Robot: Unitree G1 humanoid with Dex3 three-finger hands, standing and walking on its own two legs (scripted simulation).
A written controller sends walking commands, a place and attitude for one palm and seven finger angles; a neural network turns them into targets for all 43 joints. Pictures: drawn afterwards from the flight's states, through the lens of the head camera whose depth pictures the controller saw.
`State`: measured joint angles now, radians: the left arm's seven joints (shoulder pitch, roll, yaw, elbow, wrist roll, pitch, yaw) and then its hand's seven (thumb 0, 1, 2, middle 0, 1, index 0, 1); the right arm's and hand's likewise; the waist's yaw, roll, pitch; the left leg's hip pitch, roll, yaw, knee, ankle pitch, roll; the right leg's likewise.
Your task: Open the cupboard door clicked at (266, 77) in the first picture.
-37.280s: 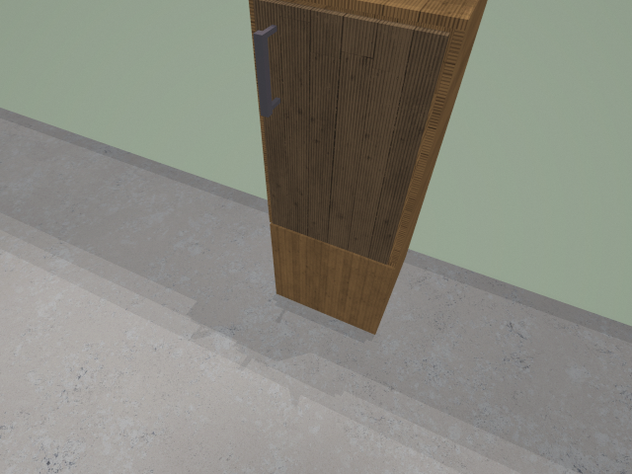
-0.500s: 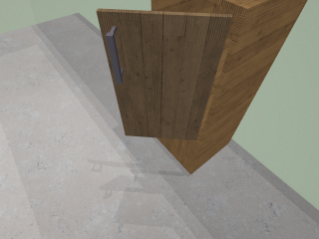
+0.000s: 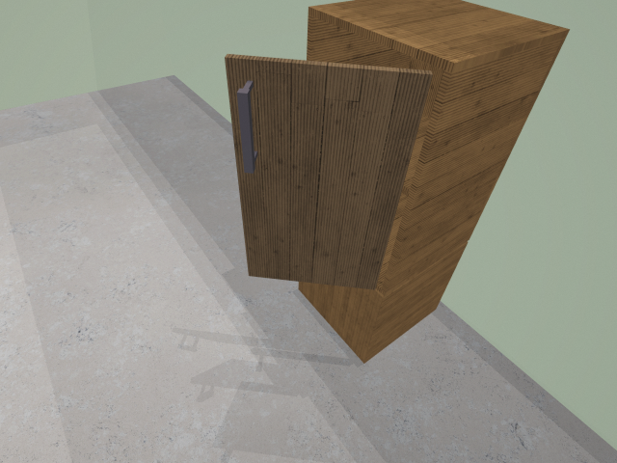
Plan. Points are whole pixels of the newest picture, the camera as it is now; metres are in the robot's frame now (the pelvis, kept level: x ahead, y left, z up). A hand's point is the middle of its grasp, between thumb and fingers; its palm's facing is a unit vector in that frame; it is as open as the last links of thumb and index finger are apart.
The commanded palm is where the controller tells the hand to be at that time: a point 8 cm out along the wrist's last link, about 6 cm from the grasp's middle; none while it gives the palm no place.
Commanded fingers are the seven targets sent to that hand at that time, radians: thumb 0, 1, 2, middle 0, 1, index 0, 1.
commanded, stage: come to a stop and stand still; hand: left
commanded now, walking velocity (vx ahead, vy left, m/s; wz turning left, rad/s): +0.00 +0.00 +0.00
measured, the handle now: (249, 128) +0.65 +0.15 +0.13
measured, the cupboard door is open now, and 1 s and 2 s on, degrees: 47 47 47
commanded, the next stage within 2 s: look again from close up in 0.20 s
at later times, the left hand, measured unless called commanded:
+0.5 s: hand out of the picture +0.00 +0.22 -0.17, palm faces -0.03 -0.97 -0.24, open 7.4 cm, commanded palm none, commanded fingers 0.00 0.90 0.90 -0.20 -0.30 -0.20 -0.30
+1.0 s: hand out of the picture +0.03 +0.23 -0.17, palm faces -0.03 -0.97 -0.26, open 7.4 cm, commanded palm none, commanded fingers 0.00 0.90 0.90 -0.20 -0.30 -0.20 -0.30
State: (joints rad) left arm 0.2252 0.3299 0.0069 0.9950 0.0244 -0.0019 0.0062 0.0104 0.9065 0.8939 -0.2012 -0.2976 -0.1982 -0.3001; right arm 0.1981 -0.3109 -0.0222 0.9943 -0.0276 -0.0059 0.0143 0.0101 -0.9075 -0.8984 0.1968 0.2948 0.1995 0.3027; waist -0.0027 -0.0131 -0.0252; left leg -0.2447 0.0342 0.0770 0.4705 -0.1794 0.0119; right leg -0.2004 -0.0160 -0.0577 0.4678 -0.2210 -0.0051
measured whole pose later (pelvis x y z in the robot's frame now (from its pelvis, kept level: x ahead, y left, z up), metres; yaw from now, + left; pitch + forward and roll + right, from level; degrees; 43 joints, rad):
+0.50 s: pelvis +0.00 +0.02 +0.00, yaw -1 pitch -2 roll +0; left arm 0.29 0.25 -0.01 1.10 0.02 0.00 0.02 0.01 0.91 0.89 -0.20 -0.30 -0.20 -0.30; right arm 0.24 -0.23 -0.02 1.13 -0.01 -0.01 0.01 0.01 -0.91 -0.90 0.20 0.29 0.20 0.30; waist 0.00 -0.02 0.02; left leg -0.23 0.01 0.10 0.42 -0.15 0.04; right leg -0.19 -0.04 -0.04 0.41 -0.18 0.02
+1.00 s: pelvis +0.01 +0.02 +0.00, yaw -1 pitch -2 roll +0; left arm 0.28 0.25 0.00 1.10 0.03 0.00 0.03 0.01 0.91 0.89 -0.20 -0.30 -0.20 -0.30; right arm 0.19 -0.23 -0.02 1.12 -0.02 -0.01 0.01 0.01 -0.91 -0.90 0.20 0.29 0.20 0.30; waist 0.00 -0.02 0.00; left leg -0.20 0.00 0.11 0.40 -0.18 0.04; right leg -0.17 -0.05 -0.02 0.41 -0.21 0.03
